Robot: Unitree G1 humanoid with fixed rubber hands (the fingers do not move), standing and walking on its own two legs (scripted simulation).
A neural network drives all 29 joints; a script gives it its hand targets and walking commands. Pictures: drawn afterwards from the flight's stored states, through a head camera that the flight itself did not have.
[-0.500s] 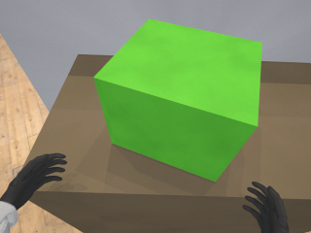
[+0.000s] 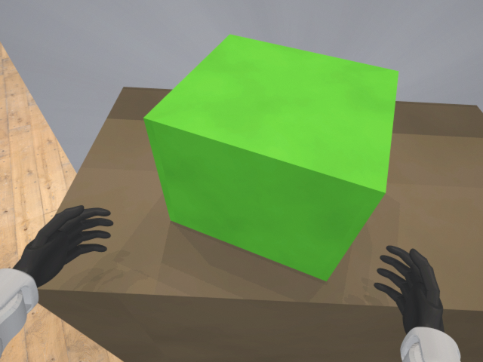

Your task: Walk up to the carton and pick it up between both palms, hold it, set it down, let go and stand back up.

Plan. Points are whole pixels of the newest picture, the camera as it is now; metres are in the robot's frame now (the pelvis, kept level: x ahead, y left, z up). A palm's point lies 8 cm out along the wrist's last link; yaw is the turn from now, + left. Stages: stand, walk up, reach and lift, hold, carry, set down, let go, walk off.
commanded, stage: reach and lift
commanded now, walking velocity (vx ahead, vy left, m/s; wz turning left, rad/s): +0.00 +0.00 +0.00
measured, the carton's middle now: (275, 151) +0.46 +0.00 +0.09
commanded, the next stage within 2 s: none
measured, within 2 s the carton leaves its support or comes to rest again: neither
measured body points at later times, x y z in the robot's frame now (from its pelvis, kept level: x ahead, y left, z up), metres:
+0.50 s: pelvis -0.01 +0.02 +0.00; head +0.00 +0.03 +0.45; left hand +0.30 +0.28 +0.14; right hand +0.24 -0.21 +0.13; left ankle -0.01 +0.12 -0.75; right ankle -0.04 -0.14 -0.75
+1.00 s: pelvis -0.01 +0.02 +0.00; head -0.01 +0.03 +0.45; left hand +0.37 +0.29 +0.20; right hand +0.29 -0.24 +0.16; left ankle -0.01 +0.12 -0.75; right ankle -0.04 -0.14 -0.75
